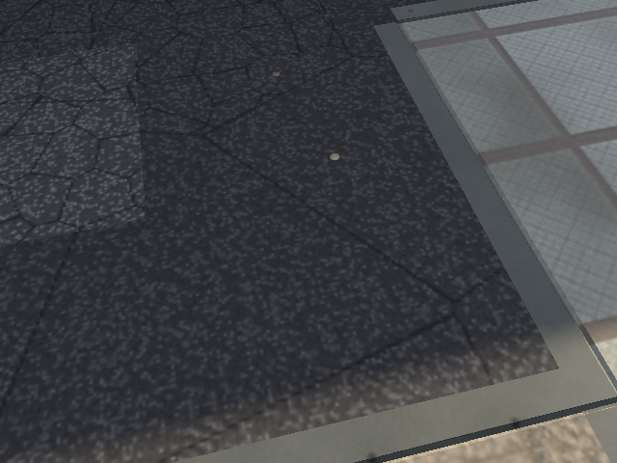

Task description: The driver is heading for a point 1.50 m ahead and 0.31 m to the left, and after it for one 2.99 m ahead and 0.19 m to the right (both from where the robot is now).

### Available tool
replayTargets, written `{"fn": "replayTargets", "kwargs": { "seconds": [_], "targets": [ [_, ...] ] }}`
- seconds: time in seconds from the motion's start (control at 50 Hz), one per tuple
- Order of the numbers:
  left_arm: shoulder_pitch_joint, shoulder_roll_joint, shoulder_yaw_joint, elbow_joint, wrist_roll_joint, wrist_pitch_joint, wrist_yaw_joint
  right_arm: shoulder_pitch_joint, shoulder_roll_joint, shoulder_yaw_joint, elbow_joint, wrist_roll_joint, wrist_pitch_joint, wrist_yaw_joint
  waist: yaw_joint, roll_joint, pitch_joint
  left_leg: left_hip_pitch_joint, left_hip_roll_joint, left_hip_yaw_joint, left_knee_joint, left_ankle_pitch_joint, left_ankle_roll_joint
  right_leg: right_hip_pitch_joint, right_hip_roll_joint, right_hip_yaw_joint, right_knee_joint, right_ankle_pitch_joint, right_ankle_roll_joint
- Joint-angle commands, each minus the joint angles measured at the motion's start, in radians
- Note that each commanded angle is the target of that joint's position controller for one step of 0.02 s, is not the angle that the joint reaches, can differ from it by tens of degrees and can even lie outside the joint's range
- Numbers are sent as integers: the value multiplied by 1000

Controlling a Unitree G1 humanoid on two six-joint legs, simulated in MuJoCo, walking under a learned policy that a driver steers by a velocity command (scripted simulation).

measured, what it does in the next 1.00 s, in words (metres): walks ahead: left foot, then right foot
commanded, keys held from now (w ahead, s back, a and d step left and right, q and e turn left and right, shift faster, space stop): w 0.78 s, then w+q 0.22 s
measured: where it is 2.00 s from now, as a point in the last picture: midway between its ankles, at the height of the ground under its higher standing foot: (296, 217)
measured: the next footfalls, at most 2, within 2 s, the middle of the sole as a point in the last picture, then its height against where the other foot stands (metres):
left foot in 0.26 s outside the picture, level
right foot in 0.80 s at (389, 384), level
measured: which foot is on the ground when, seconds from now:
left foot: up 0.00-0.24, down 0.26-0.82, up 0.84-1.00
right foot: down 0.00-0.26, up 0.28-0.78, down 0.80-1.00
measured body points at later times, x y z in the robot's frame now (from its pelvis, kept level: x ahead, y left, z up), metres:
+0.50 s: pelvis +0.30 +0.07 +0.00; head +0.32 +0.08 +0.45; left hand +0.44 +0.34 -0.12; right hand +0.34 -0.20 -0.13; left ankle +0.31 +0.16 -0.75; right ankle +0.33 -0.09 -0.67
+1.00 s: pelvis +0.58 +0.00 +0.00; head +0.60 -0.01 +0.45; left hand +0.68 +0.27 -0.11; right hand +0.67 -0.28 -0.14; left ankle +0.58 +0.16 -0.66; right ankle +0.60 -0.09 -0.75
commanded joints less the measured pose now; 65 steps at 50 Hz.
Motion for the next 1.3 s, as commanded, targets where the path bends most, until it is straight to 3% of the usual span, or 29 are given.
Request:
{"fn": "replayTargets", "kwargs": {
  "seconds": [0.02, 0.08, 0.16, 0.22, 0.24, 0.26, 0.28, 0.3, 0.32, 0.34, 0.36, 0.4, 0.46, 0.6, 0.7, 0.76, 0.78, 0.8, 0.82, 0.84, 0.86, 0.88, 0.9, 0.92, 0.98, 1.02, 1.16, 1.24, 1.3],
  "targets": [
    [-11, 165, 39, -54, -2, -18, 18, -42, -43, -3, -53, 0, -3, 5, -4, -88, -41, 38, -20, 26, -193, 207, -18, -13, -220, 130, -141, 253, -135],
    [32, 174, 39, -25, -5, -20, 17, -127, -36, 6, -74, 13, -11, 18, 36, -104, -6, 81, -50, 40, -333, 333, -7, -11, -232, 128, -157, 133, -117],
    [81, 174, 41, 18, -9, -10, 20, -177, -62, 4, -101, 16, -23, 36, 47, -106, 24, 10, -61, 24, -418, 256, 37, 151, -304, 171, -92, 183, -111],
    [71, 189, 47, 28, -8, 4, 28, -106, -91, -6, -89, 16, -30, 43, 1, -136, -8, 95, -89, 48, -443, 130, 84, 229, -327, 178, -2, 398, -81],
    [52, 191, 46, 24, -7, 9, 28, -16, -113, -19, -63, 14, -31, 40, -52, -137, -64, 226, -122, 81, -464, 124, 108, 224, -296, 152, 99, 570, -63],
    [44, 169, 35, 17, -1, 12, 27, 130, -154, -38, -24, 7, -32, 34, -119, -115, -175, 456, -98, 64, -443, 161, 147, 153, -240, 110, 285, 602, -36],
    [94, 114, 13, -1, 21, 9, 27, 287, -220, -52, -4, -5, -31, 31, -148, 25, -335, 782, 99, -186, -401, 157, 235, -83, -147, 68, 604, 296, 7],
    [213, 35, -7, 5, -5, -10, 19, 350, -240, -59, 34, 4, -23, 40, -99, 308, -420, 1029, 260, -642, -563, -116, 362, -427, 5, 69, 889, -390, 65],
    [128, 138, 9, 7, -23, -22, 17, 326, -147, -33, 29, 29, -22, 42, -140, 177, -328, 986, 235, -660, -631, -307, 320, -543, -53, 143, 978, -402, 54],
    [17, 174, 18, -26, -33, -29, 14, 243, -112, -22, 13, 26, -19, 37, -136, 98, -187, 848, 207, -513, -650, -280, 278, -588, -106, 104, 967, -303, 46],
    [-38, 167, 17, -37, -23, -34, 17, 178, -101, -15, -1, 12, -14, 35, -112, 19, -113, 709, 171, -410, -671, -166, 262, -557, -153, 68, 922, -220, 47],
    [-33, 143, 22, -37, -6, -29, 16, 130, -69, -2, -5, -8, -17, 32, -59, 36, -71, 559, 116, -292, -713, 9, 257, -467, -208, 61, 829, -136, 56],
    [-21, 100, 15, -33, -3, -12, 17, 142, -85, -3, 13, 5, -22, 28, -38, 51, -57, 498, 96, -190, -768, 135, 276, -452, -229, 32, 730, -103, 82],
    [-247, 57, -7, -89, -1, -25, 4, 229, -129, -11, 57, 21, -4, 4, -103, 24, -8, 510, 34, -15, -805, 239, 233, -442, -199, -30, 319, 253, 114],
    [-370, 69, -10, -136, -12, -37, -23, 310, -140, -14, 101, 27, 23, 0, -132, 29, 27, 664, 105, -35, -744, 276, 227, -472, -168, -33, 197, 216, 85],
    [-301, 111, 6, -126, -9, -43, -32, 288, -165, -24, 105, 29, 39, -8, -68, 57, -24, 733, 127, -32, -626, 518, 199, -353, -131, -55, 161, 104, 40],
    [-187, 141, 23, -93, -6, -43, -29, 264, -165, -23, 100, 29, 44, -10, 0, 55, -94, 713, 95, 0, -497, 662, 178, -189, -102, -83, 135, 117, 13],
    [-22, 193, 46, -48, 3, -43, -19, 265, -134, -10, 88, 22, 45, -11, 69, 30, -212, 581, 43, 23, -290, 606, 148, 92, -148, -40, 165, 153, -28],
    [114, 292, 69, -30, 25, -39, -9, 348, -37, 22, 59, 6, 31, -5, 70, -157, -385, 211, -83, 74, 94, 207, 87, 513, -412, 324, 185, 116, -152],
    [143, 247, 58, -14, 8, -32, -10, 384, -14, 34, 80, 19, 11, 2, 69, -300, -486, 1, -180, -20, 313, -406, 68, 621, -532, 656, 39, -36, -238],
    [90, 183, 37, -20, 2, -30, -7, 299, -126, 2, 64, 49, -2, 8, 84, -197, -333, -95, -116, -80, 392, -383, 81, 502, -496, 555, 1, -135, -185],
    [20, 154, 27, -28, 4, -30, -2, 218, -135, -2, 39, 60, -7, 9, 63, -155, -208, -111, -65, -50, 369, -292, 87, 353, -458, 407, -29, -120, -144],
    [-42, 127, 18, -25, 9, -34, -4, 184, -120, -3, 34, 51, -2, 5, 30, -105, -123, -79, -30, -36, 307, -217, 82, 211, -415, 305, -77, -72, -120],
    [-88, 96, 10, -26, 14, -43, -7, 191, -112, -12, 41, 41, 11, 0, -4, -120, -82, -31, 0, -43, 253, -162, 77, 120, -379, 223, -116, -23, -99],
    [-126, 94, 14, -3, 20, -65, -10, 242, -48, -7, 54, 40, 52, -5, -55, -122, -43, 43, 18, -47, 213, -85, 55, -7, -357, 81, -196, 86, -99],
    [-118, 113, 21, 16, 26, -70, -3, 203, -43, -11, 33, 36, 63, -8, -57, -99, -20, -14, 19, -63, 154, -3, 43, -6, -356, 10, -215, 149, -100],
    [-49, 160, 32, 64, 15, -53, 24, -5, -3, 6, -47, 24, 48, 30, 14, -60, 36, -24, -9, 38, -210, 269, 53, 91, -337, -189, -226, 239, -59],
    [5, 183, 44, 94, -4, -18, 27, -87, -9, 8, -112, 27, 50, 54, 32, -64, 54, -82, -33, 86, -292, 151, 91, 268, -389, -223, -139, 388, -45],
    [-29, 223, 55, 83, -12, 8, 39, -5, -58, -19, -125, 30, 56, 64, -43, -120, -31, 90, -124, 171, -290, -6, 146, 313, -393, -261, 68, 857, -11]
  ]
}}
